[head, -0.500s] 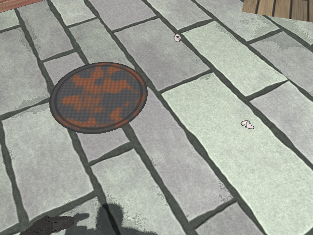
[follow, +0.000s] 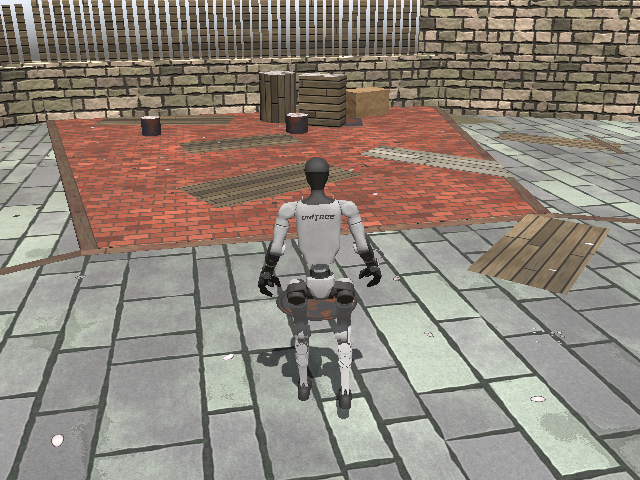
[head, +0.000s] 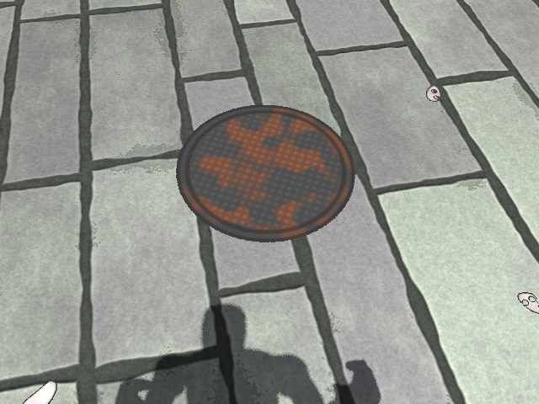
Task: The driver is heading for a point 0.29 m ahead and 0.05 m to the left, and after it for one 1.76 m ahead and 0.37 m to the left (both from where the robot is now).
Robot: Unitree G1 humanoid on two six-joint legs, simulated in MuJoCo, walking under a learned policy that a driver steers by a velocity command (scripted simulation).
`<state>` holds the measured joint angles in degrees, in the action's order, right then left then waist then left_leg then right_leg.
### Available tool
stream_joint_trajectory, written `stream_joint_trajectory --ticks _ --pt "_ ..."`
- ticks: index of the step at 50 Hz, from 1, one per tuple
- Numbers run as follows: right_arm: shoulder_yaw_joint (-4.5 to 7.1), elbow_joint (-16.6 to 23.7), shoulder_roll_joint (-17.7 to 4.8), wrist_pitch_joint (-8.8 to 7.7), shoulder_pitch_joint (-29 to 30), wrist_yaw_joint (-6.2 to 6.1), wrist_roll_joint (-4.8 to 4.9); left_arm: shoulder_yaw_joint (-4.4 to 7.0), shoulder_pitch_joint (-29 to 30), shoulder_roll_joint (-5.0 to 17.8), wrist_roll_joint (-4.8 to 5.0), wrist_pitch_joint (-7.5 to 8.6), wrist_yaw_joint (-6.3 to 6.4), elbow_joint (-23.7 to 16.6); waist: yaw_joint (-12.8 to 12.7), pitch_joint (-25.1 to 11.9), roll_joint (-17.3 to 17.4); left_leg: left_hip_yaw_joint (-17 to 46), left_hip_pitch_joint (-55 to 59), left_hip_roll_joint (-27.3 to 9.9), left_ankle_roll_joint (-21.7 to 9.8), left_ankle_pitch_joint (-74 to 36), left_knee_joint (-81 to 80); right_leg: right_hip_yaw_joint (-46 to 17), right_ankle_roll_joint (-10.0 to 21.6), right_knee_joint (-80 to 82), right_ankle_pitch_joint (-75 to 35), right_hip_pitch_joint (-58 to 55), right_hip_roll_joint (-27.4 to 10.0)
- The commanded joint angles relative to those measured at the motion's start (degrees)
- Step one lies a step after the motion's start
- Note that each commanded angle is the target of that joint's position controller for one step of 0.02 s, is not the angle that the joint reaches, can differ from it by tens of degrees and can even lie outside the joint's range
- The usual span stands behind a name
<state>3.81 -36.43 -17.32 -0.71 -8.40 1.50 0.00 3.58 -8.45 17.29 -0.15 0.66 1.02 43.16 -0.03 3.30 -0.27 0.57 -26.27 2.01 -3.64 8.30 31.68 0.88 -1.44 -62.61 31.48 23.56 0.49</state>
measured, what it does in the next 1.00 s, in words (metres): walks ahead, turning left: right foot, then left foot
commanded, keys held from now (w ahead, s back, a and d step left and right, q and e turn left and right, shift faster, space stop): w+q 0.22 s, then q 0.38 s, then no key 0.40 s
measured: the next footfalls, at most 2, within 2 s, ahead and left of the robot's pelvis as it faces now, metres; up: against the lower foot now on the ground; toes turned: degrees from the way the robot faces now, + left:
right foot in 0.32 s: +0.17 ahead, -0.15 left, +0.00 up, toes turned +15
left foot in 0.72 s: +0.19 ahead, +0.14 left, +0.00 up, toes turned +26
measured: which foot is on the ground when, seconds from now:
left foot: down 0.00-0.32, up 0.34-0.70, down 0.72-1.00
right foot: up 0.00-0.30, down 0.32-0.74, up 0.76-1.00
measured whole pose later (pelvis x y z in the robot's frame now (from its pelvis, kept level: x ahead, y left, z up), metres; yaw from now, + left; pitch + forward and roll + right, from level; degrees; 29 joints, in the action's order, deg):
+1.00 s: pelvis +0.17 +0.01 +0.01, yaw +28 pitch +1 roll +1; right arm 2.4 -36.9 -13.8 1.0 -5.5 0.0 -0.9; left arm 2.7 -9.2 16.8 -0.1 -1.3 1.3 45.0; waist -0.5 2.7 -1.4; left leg 0.7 -17.8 2.3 -1.9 11.3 28.0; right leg -0.7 -4.8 -43.4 22.0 22.5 -3.9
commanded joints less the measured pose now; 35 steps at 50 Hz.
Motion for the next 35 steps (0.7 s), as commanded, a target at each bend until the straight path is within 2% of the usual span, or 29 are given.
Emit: stream_joint_trajectory --ticks 1,2,3,4,7,11,12,14,15,16,17,18,19,20,21,24,27,30,33,35 --pt "2.45 3.4 -7.8 0.17 -3.4 -0.96 1.74 1.91 -0.4 7.0 -0.11 0.21 -0.04 -4.4 0.8 -11.1 3.2 22.9 18.2 -14.3 -10.8 10.5 -15.3 -5.4 0.1 -1.2 -5.2 14.4 -3.5" --pt "2.43 4.1 -8.2 0.35 -1.7 -1.31 0.94 1.94 0.0 6.7 -0.15 0.09 -0.17 -4.8 -0.3 -9.2 6.3 22.6 13.0 -12.4 -10.2 16.8 -17.8 -4.2 0.0 1.4 -8.0 11.1 -2.9" --pt "2.54 4.6 -8.4 0.35 -0.8 -1.69 0.26 1.82 -0.1 6.1 -0.18 0.33 -0.27 -4.9 -0.6 -8.3 8.2 22.5 10.7 -11.3 -10.3 18.4 -19.3 -3.6 -0.3 4.4 -9.5 9.5 -2.2" --pt "2.64 4.9 -8.5 0.19 -0.9 -2.15 -0.09 1.66 -0.4 5.5 -0.13 0.77 -0.3 -4.7 -0.6 -8.4 8.7 21.9 9.7 -10.8 -10.4 17.9 -19.6 -3.5 -0.7 7.5 -10.2 8.1 -1.8" --pt "3.14 4.7 -9.5 -0.18 -2.3 -2.96 0.47 1.03 0.9 3.9 -0.2 2.08 -0.44 -4.7 0.5 -9.2 8.4 21.1 9.1 -9.8 -9.9 17.2 -18.2 -3.7 -1.4 16.7 -12.7 4.5 -0.8" --pt "3.35 4.6 -10.2 0.3 -4.2 -2.76 0.87 1.19 2.3 4.5 0.77 3.45 -1.15 -5.3 1.4 -8.5 9.4 24.6 7.6 -9.8 -9.4 21.9 -16.8 -3.4 -0.8 24.8 -13.3 -0.1 0.9" --pt "3.25 4.7 -9.9 0.58 -4.1 -2.69 0.8 1.3 2.6 4.6 0.9 3.74 -1.21 -5.5 1.1 -7.3 9.3 25.1 6.8 -9.2 -9.0 21.2 -15.9 -3.5 -0.4 27.3 -13.9 -1.7 1.2" --pt "2.83 5.2 -8.5 1.32 -2.4 -2.81 0.77 1.57 0.1 4.3 0.78 4.21 -1.15 -4.9 -1.6 -6.4 8.2 24.6 4.5 -6.4 -6.9 18.7 -11.9 -3.0 0.6 36.3 -19.7 -8.7 1.4" --pt "2.36 5.6 -6.8 1.5 -2.1 -2.91 0.63 2.1 -2.2 5.4 0.41 4.22 -0.87 -4.5 -2.8 -7.0 7.1 23.2 1.6 -4.2 -4.7 17.2 -7.6 -4.1 1.5 39.3 -21.5 -14.4 -1.2" --pt "1.17 6.3 -2.6 1.53 -2.1 -2.94 0.41 2.89 -6.8 8.8 -0.77 3.97 -0.37 -4.2 -3.7 -9.7 0.4 17.5 -4.4 0.0 -0.9 21.9 5.3 -13.4 5.0 42.4 -19.1 -21.9 -11.8" --pt "0.99 9.2 -2.0 1.11 -2.8 -2.92 0.87 3.92 -8.4 13.9 -2.62 3.14 -0.39 -3.6 -1.5 -7.5 -14.3 7.0 -16.2 6.2 1.4 27.8 17.2 -30.6 12.5 47.4 -18.0 -22.9 -23.3" --pt "2.21 9.1 -6.8 0.69 -3.2 -2.76 0.21 3.73 -5.7 12.0 -2.13 3.14 -0.46 -4.5 -0.9 -5.1 -13.3 7.5 -19.1 0.3 3.2 25.1 26.7 -33.7 16.2 47.8 -17.6 -20.3 -25.8" --pt "3.15 7.7 -9.2 1.05 -3.5 -2.58 0.43 2.68 -3.2 8.1 -1.37 2.95 -0.11 -5.4 -0.7 -4.0 -9.7 7.4 -18.9 -1.1 4.2 21.3 30.4 -27.0 14.7 46.8 -19.8 -19.2 -22.5" --pt "3.48 6.3 -8.9 1.79 -4.7 -2.65 0.54 2.08 -1.1 6.3 -0.9 2.58 0.16 -6.0 0.0 -3.5 -7.9 6.6 -18.2 -1.6 5.6 18.4 32.5 -20.8 12.4 46.1 -22.4 -18.7 -18.8" --pt "3.55 6.2 -8.3 2.35 -4.9 -2.67 0.57 1.88 0.1 5.9 -0.47 2.21 0.46 -6.2 0.1 -3.0 -8.1 6.0 -18.6 -2.1 6.6 15.9 34.0 -17.0 11.3 45.9 -26.6 -18.5 -17.3" --pt "2.45 7.3 -4.4 2.81 -1.9 -2.02 1.1 2.22 -1.2 7.1 -0.84 1.46 1.22 -5.3 -1.1 -3.6 -7.9 2.0 -15.7 -2.8 8.7 10.7 31.4 -7.3 11.9 45.8 -42.2 -17.6 -15.2" --pt "1.61 8.7 -2.5 2.86 1.7 -1.19 1.02 2.7 -2.3 8.3 -0.44 0.39 1.54 -4.4 -2.7 -5.5 -8.0 0.3 -12.4 -3.9 8.9 8.0 22.7 -3.1 12.4 44.8 -44.4 -20.3 -15.6" --pt "1.6 9.4 -2.7 2.97 3.4 -0.25 0.95 3.36 -1.5 10.1 0.28 -0.12 1.07 -4.0 -2.9 -6.0 -8.6 -1.9 -6.0 -3.8 7.6 6.5 14.4 -0.1 12.0 44.0 -45.1 -19.2 -16.5" --pt "2.01 9.7 -3.5 3.05 3.9 0.24 1.0 3.61 -2.2 11.0 1.66 0.0 0.2 -2.9 -2.7 -6.3 -8.9 -3.0 -0.6 -2.2 5.1 7.8 6.2 -0.5 11.5 40.4 -47.2 -20.2 -17.4" --pt "2.66 8.3 -4.2 2.73 -0.1 0.21 0.88 3.32 -1.2 10.4 2.8 0.27 -0.11 -2.2 0.3 -7.7 -7.4 -4.1 8.9 0.0 2.1 -0.2 -6.3 1.3 9.1 33.4 -48.6 -18.8 -15.7"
